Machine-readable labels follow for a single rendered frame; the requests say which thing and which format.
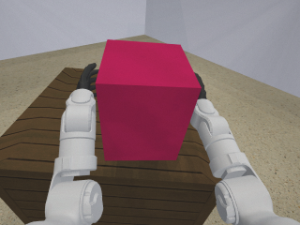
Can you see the robot left upper arm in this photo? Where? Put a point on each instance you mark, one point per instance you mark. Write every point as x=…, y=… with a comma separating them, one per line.
x=76, y=202

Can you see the robot right forearm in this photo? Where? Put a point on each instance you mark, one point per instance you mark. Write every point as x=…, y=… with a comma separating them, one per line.
x=226, y=159

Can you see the right robot hand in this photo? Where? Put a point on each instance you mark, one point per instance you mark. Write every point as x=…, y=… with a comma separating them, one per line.
x=202, y=94

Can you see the left robot hand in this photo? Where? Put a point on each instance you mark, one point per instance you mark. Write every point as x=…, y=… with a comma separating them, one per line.
x=85, y=80

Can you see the robot right upper arm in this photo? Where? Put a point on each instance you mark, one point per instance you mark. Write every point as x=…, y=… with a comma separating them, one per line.
x=244, y=201

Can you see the robot left forearm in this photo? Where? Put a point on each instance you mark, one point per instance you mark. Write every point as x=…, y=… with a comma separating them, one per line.
x=77, y=139

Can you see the carton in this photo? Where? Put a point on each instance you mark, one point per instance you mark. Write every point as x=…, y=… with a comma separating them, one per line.
x=146, y=95

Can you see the pedestal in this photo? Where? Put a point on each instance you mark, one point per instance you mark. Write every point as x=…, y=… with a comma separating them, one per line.
x=134, y=192

